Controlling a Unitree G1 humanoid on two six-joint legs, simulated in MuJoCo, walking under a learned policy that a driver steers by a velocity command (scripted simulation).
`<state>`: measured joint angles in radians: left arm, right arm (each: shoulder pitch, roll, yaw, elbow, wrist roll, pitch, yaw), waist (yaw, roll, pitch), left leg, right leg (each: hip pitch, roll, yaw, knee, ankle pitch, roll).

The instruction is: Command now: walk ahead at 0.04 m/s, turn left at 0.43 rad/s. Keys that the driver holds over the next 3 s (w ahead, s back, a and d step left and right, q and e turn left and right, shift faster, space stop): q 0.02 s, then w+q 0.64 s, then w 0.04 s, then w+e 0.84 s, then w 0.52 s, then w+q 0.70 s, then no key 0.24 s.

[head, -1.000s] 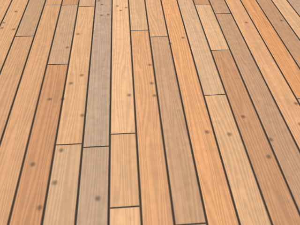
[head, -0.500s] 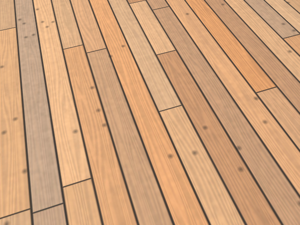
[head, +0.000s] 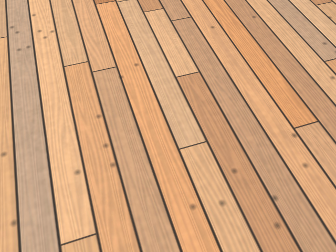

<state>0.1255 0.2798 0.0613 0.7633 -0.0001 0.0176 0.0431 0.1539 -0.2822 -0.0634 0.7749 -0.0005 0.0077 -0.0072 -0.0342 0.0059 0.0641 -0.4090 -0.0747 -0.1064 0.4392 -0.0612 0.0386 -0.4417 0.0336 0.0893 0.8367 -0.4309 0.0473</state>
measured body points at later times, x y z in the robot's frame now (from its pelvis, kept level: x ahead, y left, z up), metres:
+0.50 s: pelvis +0.11 +0.01 +0.01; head +0.13 +0.00 +0.46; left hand +0.03 +0.29 -0.11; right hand +0.39 -0.16 -0.08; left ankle +0.18 +0.20 -0.69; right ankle +0.04 -0.15 -0.73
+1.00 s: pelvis +0.34 +0.17 +0.00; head +0.36 +0.18 +0.45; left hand +0.39 +0.47 -0.10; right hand +0.51 -0.06 -0.11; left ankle +0.20 +0.19 -0.73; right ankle +0.59 +0.12 -0.68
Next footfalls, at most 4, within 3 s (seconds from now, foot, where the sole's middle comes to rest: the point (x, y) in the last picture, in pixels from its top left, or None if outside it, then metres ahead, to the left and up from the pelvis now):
0.10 right None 0.08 -0.14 -0.77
0.60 left None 0.24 0.21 -0.77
1.14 right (127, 203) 0.63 0.17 -0.77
1.60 left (69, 161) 0.84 0.44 -0.77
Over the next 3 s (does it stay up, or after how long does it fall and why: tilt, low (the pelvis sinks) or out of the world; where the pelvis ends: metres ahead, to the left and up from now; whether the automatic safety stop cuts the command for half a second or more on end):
stays up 1.42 0.39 0.01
